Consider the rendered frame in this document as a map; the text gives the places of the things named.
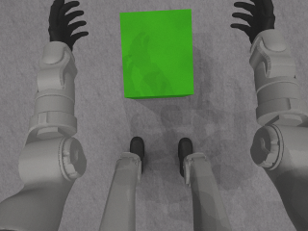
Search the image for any robot shin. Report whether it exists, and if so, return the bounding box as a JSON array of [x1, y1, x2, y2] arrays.
[[183, 152, 211, 170], [115, 152, 141, 168]]

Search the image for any robot left forearm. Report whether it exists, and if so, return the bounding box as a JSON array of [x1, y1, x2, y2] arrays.
[[18, 41, 78, 181]]

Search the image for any robot right upper arm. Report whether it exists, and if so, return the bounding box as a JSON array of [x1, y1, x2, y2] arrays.
[[250, 123, 308, 231]]

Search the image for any robot right forearm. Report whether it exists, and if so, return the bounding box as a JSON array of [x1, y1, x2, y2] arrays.
[[249, 29, 308, 128]]

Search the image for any carton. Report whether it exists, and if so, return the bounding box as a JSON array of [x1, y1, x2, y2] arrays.
[[119, 9, 194, 99]]

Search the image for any robot left shin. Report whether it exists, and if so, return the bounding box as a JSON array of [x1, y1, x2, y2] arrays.
[[115, 152, 141, 168]]

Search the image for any robot left upper arm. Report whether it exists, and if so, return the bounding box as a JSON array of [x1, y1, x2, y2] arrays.
[[0, 136, 87, 231]]

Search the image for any right robot hand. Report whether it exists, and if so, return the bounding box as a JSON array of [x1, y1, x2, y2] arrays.
[[230, 0, 275, 44]]

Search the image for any robot right shin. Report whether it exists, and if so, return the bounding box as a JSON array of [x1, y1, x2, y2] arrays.
[[183, 152, 211, 170]]

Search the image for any left robot hand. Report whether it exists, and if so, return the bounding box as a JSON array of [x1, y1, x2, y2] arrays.
[[48, 0, 89, 52]]

